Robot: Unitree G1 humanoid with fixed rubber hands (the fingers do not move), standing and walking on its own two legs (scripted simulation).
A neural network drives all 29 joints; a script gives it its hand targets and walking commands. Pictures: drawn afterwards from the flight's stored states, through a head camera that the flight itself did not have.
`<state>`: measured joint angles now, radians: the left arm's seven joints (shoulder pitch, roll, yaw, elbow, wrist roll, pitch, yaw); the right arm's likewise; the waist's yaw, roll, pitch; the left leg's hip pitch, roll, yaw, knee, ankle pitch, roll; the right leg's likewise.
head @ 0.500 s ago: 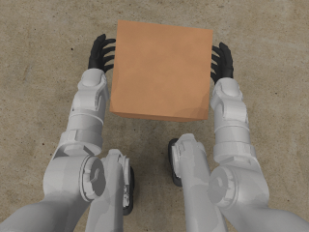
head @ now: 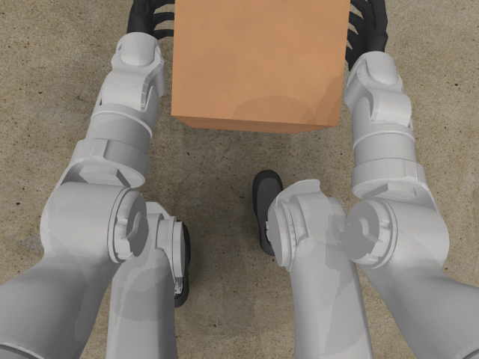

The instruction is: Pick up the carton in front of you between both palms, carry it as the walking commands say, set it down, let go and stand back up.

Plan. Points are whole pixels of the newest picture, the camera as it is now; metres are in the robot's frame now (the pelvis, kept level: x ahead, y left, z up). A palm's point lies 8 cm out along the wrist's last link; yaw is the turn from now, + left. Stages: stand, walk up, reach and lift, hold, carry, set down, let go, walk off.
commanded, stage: set down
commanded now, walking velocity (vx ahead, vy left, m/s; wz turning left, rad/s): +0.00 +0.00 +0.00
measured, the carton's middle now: (251, 65) +0.50 -0.11 -0.23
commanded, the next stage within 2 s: none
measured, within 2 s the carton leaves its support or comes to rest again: rests again in 1.20 s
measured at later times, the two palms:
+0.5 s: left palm (146, 46) +0.53 +0.05 -0.19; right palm (354, 52) +0.49 -0.25 -0.17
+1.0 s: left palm (152, 48) +0.53 +0.04 -0.20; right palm (356, 59) +0.48 -0.27 -0.19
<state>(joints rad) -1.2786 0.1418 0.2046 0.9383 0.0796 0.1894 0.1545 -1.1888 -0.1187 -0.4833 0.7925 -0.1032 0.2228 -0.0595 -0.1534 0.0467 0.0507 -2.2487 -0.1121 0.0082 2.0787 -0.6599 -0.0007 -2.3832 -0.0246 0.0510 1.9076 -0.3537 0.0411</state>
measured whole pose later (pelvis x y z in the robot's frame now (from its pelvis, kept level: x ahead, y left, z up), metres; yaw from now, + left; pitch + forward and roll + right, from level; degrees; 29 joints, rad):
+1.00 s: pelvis -0.01 +0.00 -0.03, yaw +0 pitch +41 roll -1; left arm -1.43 0.16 0.20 1.10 0.15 0.13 0.05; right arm -1.34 -0.30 -0.47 1.13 -0.01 0.09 0.03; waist -0.13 -0.01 0.23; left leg -2.27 -0.13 -0.01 2.21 -0.67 -0.01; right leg -2.39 -0.03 0.04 2.02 -0.35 0.04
